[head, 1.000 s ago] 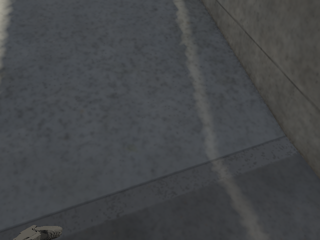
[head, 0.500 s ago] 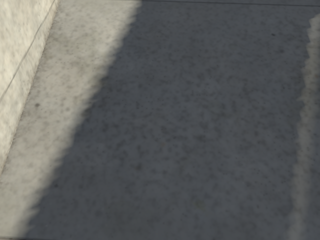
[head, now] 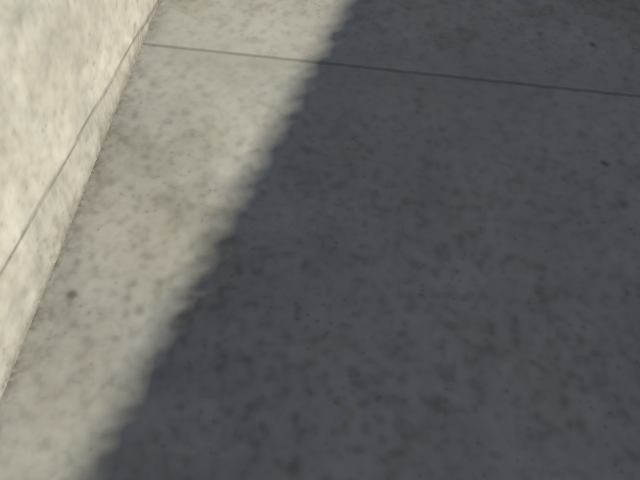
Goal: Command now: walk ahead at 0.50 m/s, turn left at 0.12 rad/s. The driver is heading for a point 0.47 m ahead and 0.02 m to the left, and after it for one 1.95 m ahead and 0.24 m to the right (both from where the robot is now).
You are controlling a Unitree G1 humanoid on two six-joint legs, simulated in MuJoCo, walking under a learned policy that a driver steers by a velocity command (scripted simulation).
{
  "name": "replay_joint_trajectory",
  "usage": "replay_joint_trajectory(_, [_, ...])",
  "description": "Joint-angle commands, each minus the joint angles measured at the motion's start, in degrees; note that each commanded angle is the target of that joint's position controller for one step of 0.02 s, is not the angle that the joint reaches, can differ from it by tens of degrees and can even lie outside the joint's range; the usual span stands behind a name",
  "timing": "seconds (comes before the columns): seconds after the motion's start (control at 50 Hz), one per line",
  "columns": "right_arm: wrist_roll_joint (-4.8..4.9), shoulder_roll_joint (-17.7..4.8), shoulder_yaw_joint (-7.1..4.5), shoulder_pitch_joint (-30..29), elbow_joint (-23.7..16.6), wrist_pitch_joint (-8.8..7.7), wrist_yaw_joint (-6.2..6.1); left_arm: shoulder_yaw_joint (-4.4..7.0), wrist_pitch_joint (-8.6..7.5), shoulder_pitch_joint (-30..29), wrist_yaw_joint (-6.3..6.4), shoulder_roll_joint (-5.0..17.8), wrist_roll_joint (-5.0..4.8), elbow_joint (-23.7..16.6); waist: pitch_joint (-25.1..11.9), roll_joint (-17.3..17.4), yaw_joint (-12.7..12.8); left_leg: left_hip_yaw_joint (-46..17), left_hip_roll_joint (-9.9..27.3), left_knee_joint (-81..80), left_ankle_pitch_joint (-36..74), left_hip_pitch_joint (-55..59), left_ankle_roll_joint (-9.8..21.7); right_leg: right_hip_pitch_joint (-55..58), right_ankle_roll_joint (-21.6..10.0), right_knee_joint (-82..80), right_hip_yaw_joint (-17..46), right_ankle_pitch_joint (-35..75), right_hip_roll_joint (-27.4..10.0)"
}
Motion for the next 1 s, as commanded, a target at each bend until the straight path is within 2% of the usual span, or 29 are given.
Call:
replay_joint_trajectory(0.02, [0.16, -9.2, -1.98, -1.23, -2.55, -0.53, -0.59, -0.19, -0.34, -4.39, -0.37, 1.24, -0.16, -4.0, 0.96, 5.87, -0.26, -6.25, 13.69, -6.84, 13.93, -3.08, 8.04, 2.94, 0.26, -8.93, -1.83, 7.31, 1.56])
replay_joint_trajectory(0.08, [0.53, -10.31, -2.04, 2.55, -0.29, 0.09, -0.43, -0.55, -0.54, -9.6, -1.04, 1.24, -0.51, -5.89, 2.56, 6.31, -2.33, -7.85, 16.39, -6.7, 12.1, 1.43, 7.97, 2.58, -1.2, -14.19, -3.33, 5.36, 3.54])
replay_joint_trajectory(0.12, [0.8, -10.72, -2.09, 3.44, 0.82, 0.64, -0.51, -0.38, -0.94, -10.38, -1.61, 2.11, -0.42, -6.79, 2.59, 7.19, -1.69, -8.6, 18.32, -4.87, 16.14, 6.1, 7.42, 1.94, -3.19, -15.93, -4.04, 0.44, 4.78])
replay_joint_trajectory(0.16, [0.74, -11.35, -2.06, 1.75, 1.07, 1.14, -0.91, 0.36, -1.33, -5.5, -1.88, 3.77, -0.2, -6.16, -0.66, 9.43, 2.19, -7.42, 18.17, 0.62, 31.0, 7.8, 5.7, 9.69, -5.74, -18.28, -5.95, -2.51, 7.41])
replay_joint_trajectory(0.18, [0.43, -10.18, -1.55, 2.47, 1.15, 1.25, -1.17, 1.62, -1.38, 0.77, -1.55, 6.28, 0.18, -4.29, -5.96, 8.05, 5.08, -5.02, 15.36, 8.9, 43.59, 5.89, 4.0, 21.45, -7.76, -19.41, -7.52, -0.62, 9.4])
replay_joint_trajectory(0.2, [-0.06, -8.63, -0.68, 3.97, 0.69, 0.82, -1.27, 3.1, -1.27, 9.65, -1.07, 9.6, 0.25, -2.18, -14.23, 5.43, 8.4, -3.96, 13.22, 21.89, 44.56, -4.38, 1.44, 41.16, -11.5, -16.97, -2.2, 3.58, 4.76])
replay_joint_trajectory(0.22, [-0.5, -5.24, 0.64, 6.88, 0.21, -0.21, -0.79, 4.67, -0.52, 19.58, -0.42, 13.96, 0.16, -0.17, -24.25, -3.62, 11.06, -1.48, 7.51, 41.91, 21.77, -21.26, -2.14, 61.52, -18.25, -20.98, 16.82, -4.43, -8.79])
replay_joint_trajectory(0.24, [0.2, -3.68, 0.9, 4.33, 0.71, -0.79, -0.12, 4.0, 0.14, 24.41, -0.26, 11.49, 0.07, 1.97, -28.96, -10.75, 12.21, -5.87, 0.21, 55.73, -19.42, -32.4, -3.6, 66.55, -22.1, -33.98, 39.12, -18.42, -15.57])
replay_joint_trajectory(0.26, [1.91, -9.21, -0.73, -0.1, -0.52, -1.31, 0.51, 2.88, 0.08, 18.01, 0.08, 9.14, -0.1, 0.89, -18.39, -5.2, 11.02, -8.55, 4.0, 62.31, -19.16, -39.24, -3.03, 58.1, -19.64, -36.95, 37.23, -27.72, -14.99])
replay_joint_trajectory(0.28, [2.18, -9.83, -0.89, -5.03, -2.21, -1.44, 0.72, 2.11, 0.19, 12.42, 0.48, 6.87, 0.07, -0.34, -10.68, -2.35, 9.33, -5.77, 7.5, 61.73, -15.25, -41.19, -2.3, 48.83, -18.1, -37.13, 29.27, -26.76, -12.96])
replay_joint_trajectory(0.3, [1.47, -8.58, -0.67, -6.21, -2.6, -1.13, 0.63, 1.52, 0.06, 8.91, 0.37, 5.33, 0.5, -0.31, -5.76, 0.34, 6.71, -4.4, 9.93, 58.08, -11.99, -38.54, -2.36, 39.43, -16.86, -39.11, 22.86, -22.49, -10.49])
replay_joint_trajectory(0.32, [0.88, -7.52, -0.87, -4.68, -1.97, -0.52, 0.27, 1.04, -0.33, 6.52, 0.25, 3.81, 0.81, -0.38, -3.98, -1.08, 4.08, -4.49, 11.48, 54.97, -10.01, -34.3, -2.69, 32.94, -15.56, -40.7, 18.22, -19.44, -8.03])
replay_joint_trajectory(0.38, [0.67, -4.19, -0.11, 0.18, 0.4, 1.51, -0.11, 0.87, -0.93, 4.16, 0.04, 3.9, 0.56, 0.09, -2.38, -3.74, 0.51, -2.4, 11.2, 54.81, -5.69, -28.96, -4.93, 23.48, -16.05, -44.79, 8.68, -15.01, -4.98])
replay_joint_trajectory(0.44, [-0.06, -3.75, 0.44, -4.14, -0.65, 1.94, -0.48, 1.34, -0.95, 5.62, 0.65, 5.62, 0.42, 1.03, -1.45, -2.86, 0.88, -1.53, 12.14, 47.9, 0.38, -31.39, -7.07, 22.85, -16.5, -46.11, 4.39, -12.85, -4.78])
replay_joint_trajectory(0.5, [0.05, -2.26, 1.41, -9.59, -1.52, 1.35, 0.07, 1.77, -0.37, 6.9, 1.26, 7.31, 0.06, 1.35, -1.4, -2.69, 2.49, 0.21, 11.26, 34.67, 3.16, -27.07, -7.59, 23.46, -15.05, -46.06, 0.66, -10.14, -4.17])
replay_joint_trajectory(0.58, [0.32, -3.95, 1.17, -13.19, -2.43, 0.91, 0.92, 2.31, 0.92, 10.54, 1.05, 9.21, -0.88, 3.25, -0.35, -3.39, 4.11, 3.06, 9.39, 25.53, -3.03, -24.39, -6.01, 29.79, -14.73, -44.73, 2.05, -14.42, -8.12])
replay_joint_trajectory(0.62, [0.43, -5.29, 0.22, -7.6, -0.54, 0.64, 1.16, 1.95, 1.86, 9.73, 1.04, 8.3, -1.11, 3.68, -0.61, -2.93, 0.61, 5.3, 7.34, 21.24, -4.54, -16.55, -4.21, 28.44, -13.54, -39.68, 0.89, -15.23, -7.95])
replay_joint_trajectory(0.64, [0.5, -7.31, -1.18, 0.26, 2.38, 0.6, 0.96, 1.19, 2.14, 9.48, 1.14, 6.49, -0.64, 3.58, -3.55, -2.01, -2.8, 6.08, 5.12, 19.52, -5.2, -6.84, -3.27, 25.88, -12.12, -31.16, -1.26, -8.39, -5.46])
replay_joint_trajectory(0.66, [0.74, -12.5, -3.25, 7.63, 4.5, 0.62, 0.57, -0.37, 1.83, 10.91, 0.86, 2.33, 0.41, 2.65, -8.44, 7.5, -4.62, -4.73, 12.21, 16.11, -7.82, 6.98, -0.1, 17.4, -8.79, -11.61, -6.23, -3.33, -0.63])
replay_joint_trajectory(0.68, [1.44, -17.37, -3.95, 11.38, 4.2, 1.59, -0.04, -2.37, 1.04, 14.87, 0.3, -3.49, 1.65, 0.88, -15.49, 21.92, -2.68, -29.94, 24.57, 7.43, -21.23, 20.03, 7.68, 0.79, -4.51, 10.46, -6.58, -25.03, 7.42])
replay_joint_trajectory(0.7, [0.83, -14.93, -3.29, 12.35, 4.07, 1.02, 0.21, -1.16, 0.12, 11.72, -0.12, 0.31, -0.74, 1.01, -16.31, 17.09, -4.9, -48.3, 28.25, -4.86, -40.39, 18.55, 11.64, -8.6, -4.58, 22.95, 2.01, -26.93, 10.03])
replay_joint_trajectory(0.72, [0.29, -12.66, -2.43, 7.97, 3.86, -0.06, 0.14, 0.1, -0.68, 5.36, -0.23, 4.16, -2.68, -1.09, -8.0, 10.99, -3.6, -43.47, 28.65, -4.29, -36.12, 13.12, 10.07, -14.62, -5.66, 29.06, 3.12, -22.96, 6.57])
replay_joint_trajectory(0.76, [-0.86, -5.91, -0.1, 1.21, 3.55, -0.98, 0.46, -0.09, -1.0, 2.13, -0.05, 2.99, -1.31, -1.76, -3.57, 6.25, -0.36, -26.86, 22.96, -2.27, -20.51, 2.35, 7.01, -11.91, -6.22, 27.07, 2.45, -12.37, 1.55])
replay_joint_trajectory(0.78, [-1.13, -3.94, 0.61, -0.58, 4.01, -1.13, 0.56, -0.05, -0.65, 4.39, -0.21, 2.22, -1.09, -1.63, -3.24, 8.96, 2.32, -21.7, 20.66, -2.86, -16.25, -1.52, 6.1, -8.48, -5.95, 25.89, 2.58, -9.21, 0.59])
replay_joint_trajectory(0.8, [-1.11, -1.95, 1.23, -0.04, 4.72, -1.17, 0.77, -0.23, -0.24, 5.33, -0.67, 1.24, -1.02, -1.0, -3.37, 9.66, 2.7, -16.62, 18.29, -2.79, -10.98, -3.2, 5.22, -6.4, -5.93, 26.88, 1.79, -8.03, 0.44])
replay_joint_trajectory(0.82, [-0.96, -3.09, 1.15, 0.07, 5.45, -1.13, 0.59, -0.47, 0.45, 6.91, -0.96, 0.02, -1.27, -0.87, -3.66, 10.7, 4.17, -15.27, 18.33, -4.13, -10.25, -4.33, 6.3, -6.85, -5.06, 28.51, 0.84, -6.67, 1.04])
replay_joint_trajectory(0.88, [-0.72, -4.35, 1.06, 2.08, 6.88, -1.23, -0.53, -0.9, 1.65, 4.12, -0.73, -0.73, -0.56, -2.0, -1.38, 6.54, 4.08, -11.03, 18.29, -5.84, -5.5, -5.39, 7.5, -12.14, -2.78, 28.15, 0.44, -4.02, 0.73])
replay_joint_trajectory(0.94, [-0.78, -4.38, 1.19, 5.47, 8.38, -0.6, -1.78, -1.39, 1.31, -1.56, -0.69, -1.62, -0.06, -4.09, -0.44, 5.16, 2.07, -7.98, 18.26, -6.82, -0.68, -1.27, 7.15, -16.46, -1.09, 20.83, -1.06, -1.1, 0.34])
replay_joint_trajectory(1.0, [-0.44, -5.31, 1.06, 8.12, 9.43, 0.19, -2.43, -2.42, 0.73, -8.81, -1.16, -3.62, -0.54, -6.44, 0.68, 6.67, -0.64, -5.31, 18.5, -9.18, 2.95, 0.55, 6.37, -11.9, -0.98, 8.25, -4.88, -1.27, 1.37])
